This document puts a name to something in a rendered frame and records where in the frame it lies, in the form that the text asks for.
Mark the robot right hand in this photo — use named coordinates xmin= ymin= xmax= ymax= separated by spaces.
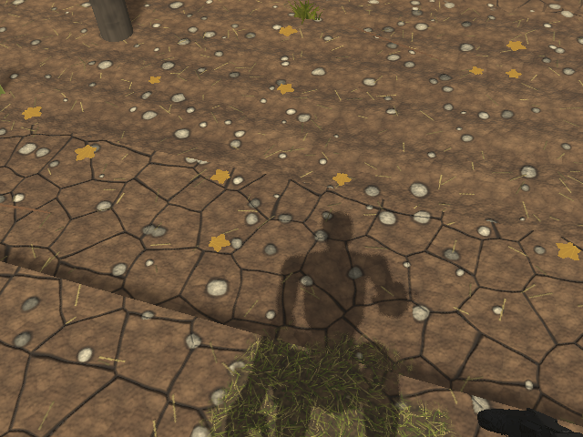
xmin=477 ymin=408 xmax=583 ymax=437

